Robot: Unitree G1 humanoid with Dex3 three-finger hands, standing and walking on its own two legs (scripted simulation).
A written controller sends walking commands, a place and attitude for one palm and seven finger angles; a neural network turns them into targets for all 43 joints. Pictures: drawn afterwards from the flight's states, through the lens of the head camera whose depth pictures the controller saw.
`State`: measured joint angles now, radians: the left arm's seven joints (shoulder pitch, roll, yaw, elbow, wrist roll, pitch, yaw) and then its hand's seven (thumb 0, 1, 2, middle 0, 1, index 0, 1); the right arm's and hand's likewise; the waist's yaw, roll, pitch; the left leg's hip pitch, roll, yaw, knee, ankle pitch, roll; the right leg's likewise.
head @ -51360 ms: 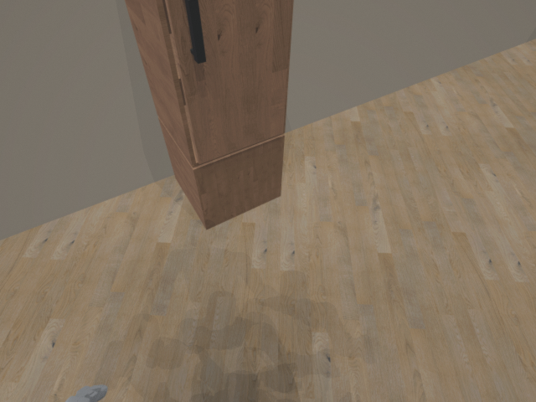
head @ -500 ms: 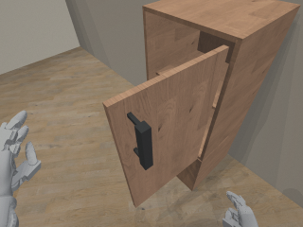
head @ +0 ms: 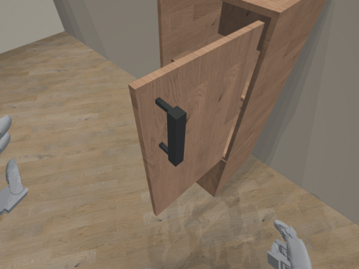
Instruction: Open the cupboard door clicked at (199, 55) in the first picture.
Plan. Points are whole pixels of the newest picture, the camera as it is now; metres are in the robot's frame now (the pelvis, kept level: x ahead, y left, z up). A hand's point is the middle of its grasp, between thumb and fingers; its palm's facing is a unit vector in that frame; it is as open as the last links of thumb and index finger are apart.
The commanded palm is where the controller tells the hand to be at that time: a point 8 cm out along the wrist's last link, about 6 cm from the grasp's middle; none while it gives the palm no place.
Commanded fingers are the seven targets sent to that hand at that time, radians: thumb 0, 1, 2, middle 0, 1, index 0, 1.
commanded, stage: step back with the hand held close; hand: left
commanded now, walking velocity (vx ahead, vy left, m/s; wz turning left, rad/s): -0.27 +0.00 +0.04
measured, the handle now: (169, 133) +0.35 +0.05 +0.13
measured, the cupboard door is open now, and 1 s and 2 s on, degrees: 86 86 86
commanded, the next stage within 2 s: stop stepping back and stand still in 0.54 s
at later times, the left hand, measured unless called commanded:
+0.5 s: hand out of the picture +0.11 +0.30 +0.18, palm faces +0.49 -0.78 -0.39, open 7.4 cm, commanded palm +0.04 +0.33 +0.18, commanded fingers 0.00 0.90 0.90 -0.20 -0.30 -0.20 -0.30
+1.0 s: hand out of the picture -0.02 +0.30 +0.17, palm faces +0.30 -0.82 -0.48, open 7.4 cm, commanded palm -0.06 +0.35 +0.18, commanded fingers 0.00 0.90 0.90 -0.20 -0.30 -0.20 -0.30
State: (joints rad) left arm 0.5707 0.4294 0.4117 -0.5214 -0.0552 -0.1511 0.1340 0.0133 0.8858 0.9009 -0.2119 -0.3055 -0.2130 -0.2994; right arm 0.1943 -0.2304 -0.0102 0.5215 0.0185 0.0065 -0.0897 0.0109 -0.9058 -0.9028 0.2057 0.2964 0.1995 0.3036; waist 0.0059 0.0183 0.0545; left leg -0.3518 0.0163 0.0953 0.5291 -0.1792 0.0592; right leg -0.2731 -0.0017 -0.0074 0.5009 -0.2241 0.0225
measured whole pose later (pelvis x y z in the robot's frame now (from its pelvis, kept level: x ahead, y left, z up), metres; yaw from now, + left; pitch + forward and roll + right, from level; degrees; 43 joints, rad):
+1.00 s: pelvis -0.22 +0.06 +0.00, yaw -4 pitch -2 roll -1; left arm 0.65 0.45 0.42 -0.60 -0.05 -0.17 0.12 0.01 0.89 0.90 -0.21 -0.31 -0.21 -0.30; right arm 0.26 -0.21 -0.01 0.62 -0.01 -0.08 -0.06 0.01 -0.90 -0.90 0.21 0.30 0.20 0.30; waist 0.01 -0.03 0.01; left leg -0.52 -0.05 0.03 0.82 -0.30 -0.01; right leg -0.20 0.05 -0.03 0.47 -0.27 -0.08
